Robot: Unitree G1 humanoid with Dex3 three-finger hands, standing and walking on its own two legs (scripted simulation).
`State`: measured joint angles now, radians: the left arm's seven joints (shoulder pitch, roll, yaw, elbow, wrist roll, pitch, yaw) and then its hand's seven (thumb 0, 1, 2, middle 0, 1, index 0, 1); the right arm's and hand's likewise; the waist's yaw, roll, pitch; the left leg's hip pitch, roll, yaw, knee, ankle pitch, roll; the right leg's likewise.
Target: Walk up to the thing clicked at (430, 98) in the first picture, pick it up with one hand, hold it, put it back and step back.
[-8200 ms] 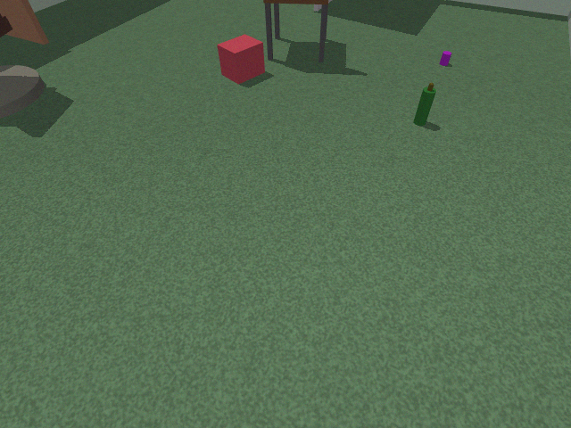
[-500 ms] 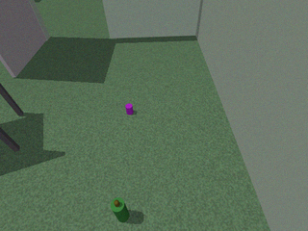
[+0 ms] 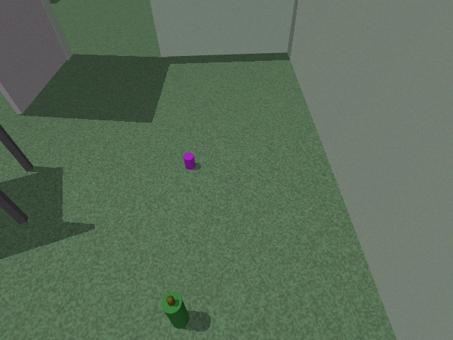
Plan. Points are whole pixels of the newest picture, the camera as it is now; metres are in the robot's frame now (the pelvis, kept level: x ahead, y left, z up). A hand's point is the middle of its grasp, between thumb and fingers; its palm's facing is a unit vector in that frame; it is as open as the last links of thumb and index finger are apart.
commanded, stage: stand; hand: left
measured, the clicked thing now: (175, 309) +0.36 +0.23 -0.65
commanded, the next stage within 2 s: go down in 0.52 s
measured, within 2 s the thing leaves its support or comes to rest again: neither
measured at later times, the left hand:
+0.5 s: hand out of the picture +0.08 +0.26 -0.15, palm faces -0.03 -0.94 -0.35, open 7.3 cm
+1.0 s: hand out of the picture +0.15 +0.27 -0.16, palm faces +0.03 -0.94 -0.35, open 13.9 cm
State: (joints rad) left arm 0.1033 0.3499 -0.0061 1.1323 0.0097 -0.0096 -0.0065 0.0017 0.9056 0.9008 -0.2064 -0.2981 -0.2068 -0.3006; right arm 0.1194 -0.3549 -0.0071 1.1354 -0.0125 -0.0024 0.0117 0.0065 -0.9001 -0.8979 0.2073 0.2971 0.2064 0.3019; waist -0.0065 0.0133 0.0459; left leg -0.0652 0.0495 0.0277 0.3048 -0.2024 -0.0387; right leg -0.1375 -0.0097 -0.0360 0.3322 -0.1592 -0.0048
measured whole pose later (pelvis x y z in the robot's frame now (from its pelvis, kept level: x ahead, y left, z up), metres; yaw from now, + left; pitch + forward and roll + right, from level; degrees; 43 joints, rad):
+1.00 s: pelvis +0.00 +0.02 -0.03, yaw +1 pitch +8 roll +0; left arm 0.04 0.33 0.17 0.87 0.08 0.12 -0.04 0.00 0.12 0.24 -0.07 -0.07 -0.08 -0.07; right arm 0.25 -0.24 -0.02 0.72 0.03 -0.06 -0.03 0.01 -0.93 -0.90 0.21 0.30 0.21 0.30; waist -0.04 0.01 -0.02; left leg -0.44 0.03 0.01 0.66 -0.35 -0.01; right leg -0.48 -0.04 -0.04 0.64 -0.28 0.01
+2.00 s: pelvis -0.03 +0.02 -0.14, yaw +2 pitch +23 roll -3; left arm 0.11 0.44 0.34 0.55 -0.05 0.06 -0.21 -0.01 -0.49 0.08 -0.08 -0.06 -0.07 -0.07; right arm 0.21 -0.27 0.00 0.55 0.01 -0.24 -0.08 0.01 -0.89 -0.90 0.21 0.30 0.21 0.30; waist -0.05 -0.01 -0.16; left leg -1.14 0.02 -0.05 1.36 -0.62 -0.01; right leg -1.15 -0.06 -0.06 1.29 -0.53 0.02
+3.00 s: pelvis -0.09 +0.03 -0.33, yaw +0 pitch +33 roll -6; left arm -0.49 0.75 0.68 1.00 -0.15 -0.34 -0.65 -0.02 -0.59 0.04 -0.07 -0.04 -0.06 -0.05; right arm 0.13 -0.34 0.07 0.67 -0.01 -0.20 -0.03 0.01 -0.91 -0.90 0.21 0.30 0.21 0.30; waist -0.09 0.00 -0.15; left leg -1.92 0.00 -0.09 2.05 -0.72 -0.01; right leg -1.92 -0.08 -0.06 1.95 -0.61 0.02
